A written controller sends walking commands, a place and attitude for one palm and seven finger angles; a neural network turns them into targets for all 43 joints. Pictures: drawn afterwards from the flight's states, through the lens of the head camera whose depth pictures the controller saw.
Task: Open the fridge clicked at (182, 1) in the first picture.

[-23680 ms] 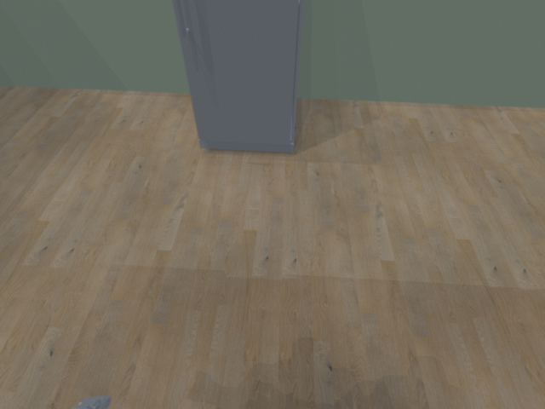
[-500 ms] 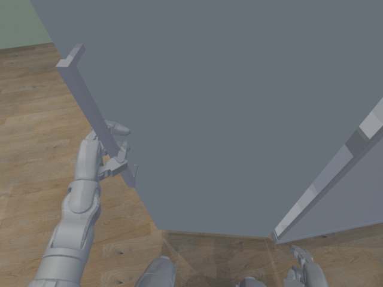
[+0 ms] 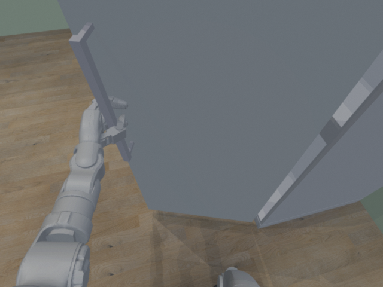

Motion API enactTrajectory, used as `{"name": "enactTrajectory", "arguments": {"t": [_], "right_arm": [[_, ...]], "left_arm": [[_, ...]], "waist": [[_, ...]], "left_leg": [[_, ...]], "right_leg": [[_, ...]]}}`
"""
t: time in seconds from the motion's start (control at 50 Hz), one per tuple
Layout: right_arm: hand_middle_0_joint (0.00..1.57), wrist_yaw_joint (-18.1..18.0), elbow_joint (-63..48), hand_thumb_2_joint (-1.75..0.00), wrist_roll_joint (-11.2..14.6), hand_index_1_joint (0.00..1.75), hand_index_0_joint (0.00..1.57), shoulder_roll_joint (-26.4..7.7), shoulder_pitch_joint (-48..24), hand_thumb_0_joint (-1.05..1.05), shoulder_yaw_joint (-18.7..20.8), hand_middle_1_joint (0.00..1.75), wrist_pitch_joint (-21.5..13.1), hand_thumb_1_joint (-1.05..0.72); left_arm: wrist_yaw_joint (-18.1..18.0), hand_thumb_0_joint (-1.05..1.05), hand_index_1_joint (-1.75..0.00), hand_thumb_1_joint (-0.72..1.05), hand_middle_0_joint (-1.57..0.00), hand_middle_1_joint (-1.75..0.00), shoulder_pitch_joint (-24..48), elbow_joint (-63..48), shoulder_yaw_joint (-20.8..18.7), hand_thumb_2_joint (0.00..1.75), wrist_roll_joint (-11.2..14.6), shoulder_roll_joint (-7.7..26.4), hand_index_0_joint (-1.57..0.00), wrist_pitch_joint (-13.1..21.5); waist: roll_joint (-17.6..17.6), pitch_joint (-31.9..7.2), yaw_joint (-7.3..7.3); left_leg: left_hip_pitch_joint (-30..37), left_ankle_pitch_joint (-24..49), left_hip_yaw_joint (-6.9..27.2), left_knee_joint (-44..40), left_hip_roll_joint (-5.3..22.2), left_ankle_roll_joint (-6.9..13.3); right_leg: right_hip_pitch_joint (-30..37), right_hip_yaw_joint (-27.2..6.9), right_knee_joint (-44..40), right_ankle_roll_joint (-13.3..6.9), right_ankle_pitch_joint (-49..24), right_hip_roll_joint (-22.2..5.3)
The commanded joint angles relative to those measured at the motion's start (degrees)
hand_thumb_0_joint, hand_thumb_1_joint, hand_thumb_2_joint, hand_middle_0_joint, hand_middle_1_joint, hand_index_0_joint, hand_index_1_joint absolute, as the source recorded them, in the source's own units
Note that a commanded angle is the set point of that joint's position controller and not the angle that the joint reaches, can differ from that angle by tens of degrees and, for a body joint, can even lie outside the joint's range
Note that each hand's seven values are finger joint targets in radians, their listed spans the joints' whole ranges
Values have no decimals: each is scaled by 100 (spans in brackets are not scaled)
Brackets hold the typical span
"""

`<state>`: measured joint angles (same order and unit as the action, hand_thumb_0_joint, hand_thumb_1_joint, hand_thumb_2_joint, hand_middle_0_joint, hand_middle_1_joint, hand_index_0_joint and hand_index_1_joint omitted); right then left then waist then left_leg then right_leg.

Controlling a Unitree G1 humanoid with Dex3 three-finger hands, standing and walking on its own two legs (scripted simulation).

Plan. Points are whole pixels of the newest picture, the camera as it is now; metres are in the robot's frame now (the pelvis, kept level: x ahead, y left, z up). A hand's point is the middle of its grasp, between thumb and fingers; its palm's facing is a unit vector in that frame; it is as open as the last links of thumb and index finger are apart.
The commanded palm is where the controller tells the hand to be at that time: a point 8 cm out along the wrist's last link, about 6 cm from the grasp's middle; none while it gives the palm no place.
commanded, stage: stop walking and hold the door back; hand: left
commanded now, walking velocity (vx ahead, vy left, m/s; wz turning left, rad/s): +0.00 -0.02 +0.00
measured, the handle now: (112, 109) +0.46 +0.20 +0.09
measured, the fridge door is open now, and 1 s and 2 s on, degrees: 69 68 68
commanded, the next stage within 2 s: loosen the grip on the handle in 0.68 s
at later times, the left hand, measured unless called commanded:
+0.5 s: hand (122, 129) +0.42 +0.17 +0.06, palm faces +0.06 -0.99 -0.14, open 5.1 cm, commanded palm +0.39 +0.23 +0.06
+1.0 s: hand (115, 131) +0.41 +0.18 +0.07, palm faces +0.05 -0.99 -0.16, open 7.6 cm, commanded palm +0.38 +0.23 +0.07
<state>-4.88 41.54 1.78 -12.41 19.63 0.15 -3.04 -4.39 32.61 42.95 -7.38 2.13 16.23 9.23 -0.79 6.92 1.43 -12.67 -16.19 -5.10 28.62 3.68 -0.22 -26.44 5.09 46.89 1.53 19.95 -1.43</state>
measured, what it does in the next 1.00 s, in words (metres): steps on the spot: right foot, then left foot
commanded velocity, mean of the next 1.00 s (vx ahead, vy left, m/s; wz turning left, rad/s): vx -0.01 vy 0.02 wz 0.00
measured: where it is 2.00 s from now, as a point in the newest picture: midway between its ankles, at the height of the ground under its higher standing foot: outside the picture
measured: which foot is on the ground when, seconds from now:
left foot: down 0.00-0.08, up 0.10-0.38, down 0.40-1.00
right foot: up 0.00-0.06, down 0.08-1.00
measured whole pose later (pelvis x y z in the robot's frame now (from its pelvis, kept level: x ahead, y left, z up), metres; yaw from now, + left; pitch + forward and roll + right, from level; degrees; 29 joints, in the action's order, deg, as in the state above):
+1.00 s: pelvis -0.01 +0.04 -0.01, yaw -3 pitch +3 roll +0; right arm -0.4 38.0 1.1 -15.4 17.1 1.2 -6.2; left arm -0.3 29.7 45.5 -10.6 0.5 16.1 11.9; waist 1.1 -2.5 3.3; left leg -24.2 -14.8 -3.9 35.6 2.0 0.1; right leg -23.7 1.9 36.5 0.2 16.3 -1.8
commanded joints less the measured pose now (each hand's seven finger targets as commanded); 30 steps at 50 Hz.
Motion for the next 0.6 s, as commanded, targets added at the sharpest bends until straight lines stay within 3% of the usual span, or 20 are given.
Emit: {"name": "enactTrajectory", "arguments": {"t": [0.0,0.02,0.04,0.06,0.08,0.1,0.12,0.16,0.24,0.3,0.32,0.34,0.38,0.4,0.42,0.46,0.5,0.54,0.56,0.58], "right_arm": [[20,-67,-744,-90,31,30,20,-1016,-382,0,169,30,-287,-90],[20,-43,-778,-90,32,30,20,-974,-406,0,162,30,-284,-90],[20,-28,-793,-90,27,30,20,-947,-372,0,183,30,-248,-90],[20,-43,-851,-90,31,30,20,-832,-389,0,206,30,-222,-90],[20,-6,-867,-90,97,30,20,-872,-308,0,318,30,-208,-90],[20,22,-858,-90,120,30,20,-926,-467,0,334,30,-213,-90],[20,13,-811,-90,111,30,20,-793,-596,0,179,30,-258,-90],[20,-65,-700,-90,37,30,20,-806,-712,0,94,30,-257,-90],[20,-133,-835,-90,-55,30,20,-777,-901,0,54,30,-270,-90],[20,-141,-879,-90,-87,30,20,-826,-925,0,116,30,-294,-90],[20,-146,-863,-90,-107,30,20,-869,-860,0,158,30,-272,-90],[20,-141,-934,-90,-101,30,20,-888,-861,0,195,30,-258,-90],[20,-89,-1077,-90,-53,30,20,-1033,-984,0,257,30,-239,-90],[20,-69,-1164,-90,-47,30,20,-923,-1102,0,199,30,-250,-90],[20,-51,-1124,-90,-88,30,20,-892,-1040,0,176,30,-249,-90],[20,11,-1152,-90,-117,30,20,-831,-1006,0,185,30,-260,-90],[20,40,-1159,-90,-74,30,20,-878,-941,0,205,30,-261,-90],[20,0,-1207,-90,-71,30,20,-795,-991,0,140,30,-252,-90],[20,-17,-1151,-90,-54,30,20,-866,-865,0,182,30,-222,-90],[20,-42,-1148,-90,-47,30,20,-824,-886,0,170,30,-187,-90]], "left_arm": [[7,0,-140,90,-45,-140,2202,-1644,-70,90,-70,1029,-45,305],[-8,0,-140,90,-45,-140,1907,-1713,-221,90,-89,1179,-45,292],[-51,0,-140,90,-45,-140,1687,-1768,-467,90,-156,1516,-45,302],[-106,0,-140,90,-45,-140,1590,-1806,-707,90,-196,1770,-45,333],[-116,0,-140,90,-45,-140,1044,-1416,-1038,90,-41,1946,-45,243],[-61,0,-140,90,-45,-140,761,-1334,-726,90,74,1569,-45,126],[-94,0,-140,90,-45,-140,1211,-1514,-820,90,74,1599,-45,190],[-184,0,-140,90,-45,-140,1219,-1329,-1373,90,-41,2118,-45,325],[-170,0,-140,90,-45,-140,1246,-1642,-1069,90,-18,1655,-45,460],[-191,0,-140,90,-45,-140,1284,-2025,-870,90,20,1416,-45,511],[-211,0,-140,90,-45,-140,1167,-2036,-981,90,-20,1535,-45,511],[-192,0,-140,90,-45,-140,1168,-2280,-843,90,-3,1374,-45,534],[-97,0,-140,90,-45,-140,1150,-2540,-516,90,35,1001,-45,551],[-50,0,-140,90,-45,-140,903,-2574,-209,90,54,620,-45,547],[-81,0,-140,90,-45,-140,901,-2651,-480,90,-6,968,-45,557],[-52,0,-140,90,-45,-140,956,-2865,-238,90,-75,737,-45,562],[-40,0,-140,90,-45,-140,847,-3035,-120,90,-47,662,-45,485],[-36,0,-140,90,-45,-140,755,-2922,-59,90,-75,650,-45,384],[-87,0,-140,90,-45,-140,741,-2750,-314,90,-36,924,-45,345],[-91,0,-140,90,-45,-140,812,-2716,-198,90,-16,831,-45,320]], "waist": [[-937,-2080,-81],[-735,-2271,-106],[-235,-2540,-59],[467,-2659,-36],[1516,-2760,-184],[1519,-2535,-199],[1219,-2339,-127],[913,-2095,-130],[1027,-1914,-190],[848,-1916,-125],[756,-2033,-147],[651,-2083,-110],[-369,-2115,-195],[-1052,-2105,-175],[-1449,-2169,-171],[-1307,-2084,-191],[-858,-2276,-155],[-603,-2372,-93],[-59,-2526,-69],[230,-2584,-59]], "left_leg": [[1140,2899,566,160,1028,584],[859,2959,443,542,951,447],[-24,2499,210,1141,730,248],[-1021,838,-50,1938,197,1],[-1685,-1421,251,2970,-245,-147],[-1698,-1689,691,3390,-218,-171],[-1915,-1594,807,3465,-42,-163],[-1647,-1219,627,3137,-22,-172],[-817,-593,209,1773,-158,-114],[-257,96,128,640,-201,-133],[26,510,122,98,-186,-127],[361,1079,225,-309,-49,-93],[698,2354,1050,-404,800,288],[813,2921,1315,-442,1036,544],[686,3345,1569,-530,1248,681],[778,3512,1403,-304,1250,699],[1056,3623,1011,172,972,442],[661,2890,605,249,652,144],[433,2572,484,383,561,11],[341,2275,392,462,437,-55]], "right_leg": [[1256,203,-1971,-53,-762,228],[1979,49,-2352,-119,-1359,132],[3022,-611,-2117,-349,-2604,-428],[3767,-1565,-1942,-785,-4297,-1312],[4097,-2314,-2059,-1178,-5286,-1973],[3781,-2311,-2070,-1148,-5357,-2044],[3735,-1950,-1976,-1174,-5065,-2068],[3051,-1455,-2122,-1023,-4385,-1745],[2084,-1074,-2406,-877,-2562,-1343],[1934,-1045,-2351,-729,-2267,-1205],[2008,-961,-2198,-622,-2323,-1117],[1937,-885,-1995,-471,-2361,-975],[1413,-646,-1621,-120,-1344,-245],[1224,-368,-1297,-32,-1129,10],[1224,-317,-894,-24,-436,55],[1180,-338,-1113,-79,141,77],[1479,-382,-1812,-108,-1049,29],[1949,-567,-1957,-121,-2588,-252],[2199,-794,-1832,-218,-3209,-438],[2273,-966,-1804,-284,-3587,-607]]}}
